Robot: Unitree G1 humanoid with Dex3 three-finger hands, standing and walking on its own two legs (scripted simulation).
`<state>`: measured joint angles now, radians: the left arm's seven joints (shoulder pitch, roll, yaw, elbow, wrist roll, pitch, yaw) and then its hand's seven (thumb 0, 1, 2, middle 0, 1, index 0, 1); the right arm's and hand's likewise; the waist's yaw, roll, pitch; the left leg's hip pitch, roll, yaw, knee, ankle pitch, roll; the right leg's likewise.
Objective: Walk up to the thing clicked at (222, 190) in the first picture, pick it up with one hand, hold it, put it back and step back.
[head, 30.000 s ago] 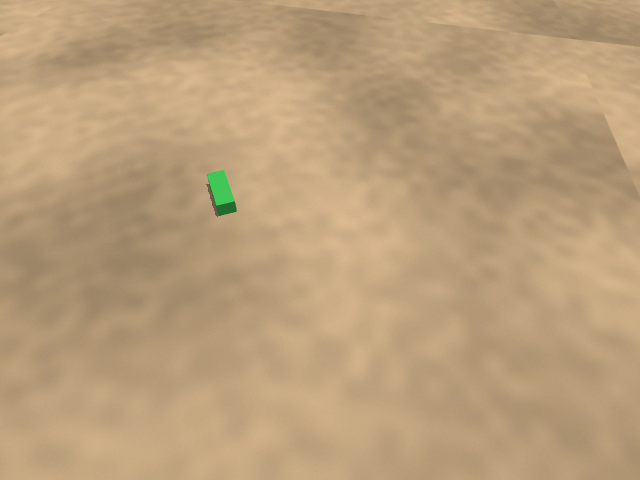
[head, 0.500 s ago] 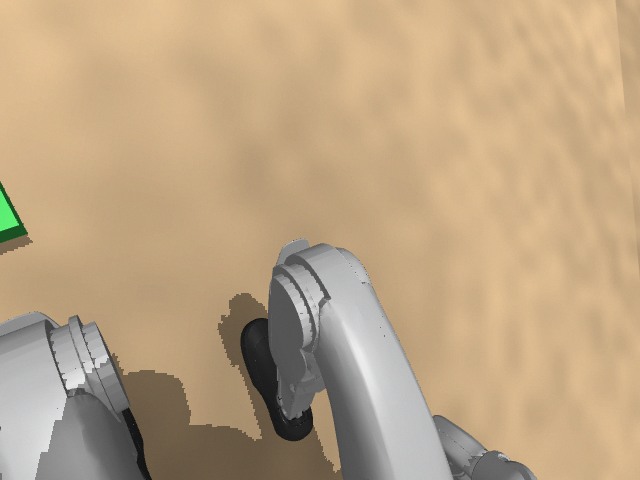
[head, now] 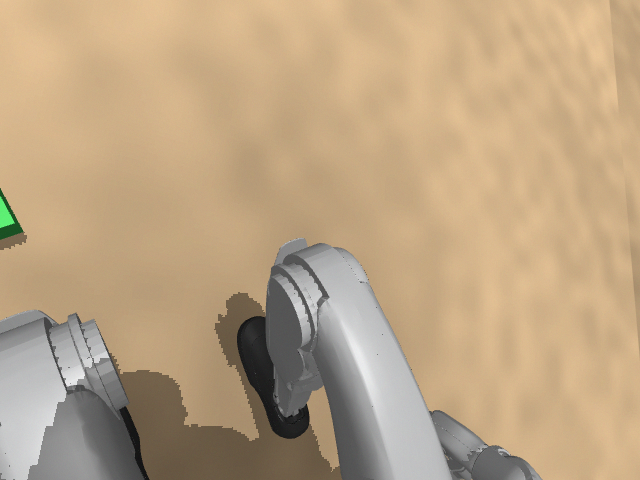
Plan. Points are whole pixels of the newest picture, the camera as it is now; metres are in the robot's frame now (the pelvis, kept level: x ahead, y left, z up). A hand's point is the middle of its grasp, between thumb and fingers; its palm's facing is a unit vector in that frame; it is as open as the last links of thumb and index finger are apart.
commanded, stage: close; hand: left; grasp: from above
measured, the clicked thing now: out of the picture +0.42 +0.33 -0.27
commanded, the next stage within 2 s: settle in 0.46 s
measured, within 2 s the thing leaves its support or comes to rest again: leaves its support in 0.84 s
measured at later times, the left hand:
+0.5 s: hand out of the picture +0.41 +0.33 -0.25, palm faces -0.40 -0.18 -0.90, open 11.3 cm
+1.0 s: hand out of the picture +0.41 +0.35 -0.22, palm faces -0.37 -0.18 -0.91, open 11.2 cm
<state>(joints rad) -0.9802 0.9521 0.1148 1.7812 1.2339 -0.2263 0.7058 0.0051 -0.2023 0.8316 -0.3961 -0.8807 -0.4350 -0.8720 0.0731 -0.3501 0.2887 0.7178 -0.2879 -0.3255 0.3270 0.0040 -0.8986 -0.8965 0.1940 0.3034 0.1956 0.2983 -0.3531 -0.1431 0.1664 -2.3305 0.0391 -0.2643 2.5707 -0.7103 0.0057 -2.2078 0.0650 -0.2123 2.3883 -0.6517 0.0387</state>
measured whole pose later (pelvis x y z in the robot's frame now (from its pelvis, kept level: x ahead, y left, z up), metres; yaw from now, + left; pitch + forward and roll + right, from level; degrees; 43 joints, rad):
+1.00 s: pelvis +0.01 +0.00 +0.00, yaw +1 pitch +28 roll -13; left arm -0.86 0.85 0.17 1.53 1.21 -0.18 0.58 0.00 -0.22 0.82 -0.47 -0.93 -0.50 -0.85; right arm 0.15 -0.32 0.17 0.76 -0.25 -0.27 0.32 0.00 -0.92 -0.90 0.19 0.30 0.20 0.30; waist -0.30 -0.08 0.06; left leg -2.36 0.03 -0.23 2.55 -0.71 0.00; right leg -2.24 0.05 -0.19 2.39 -0.67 0.03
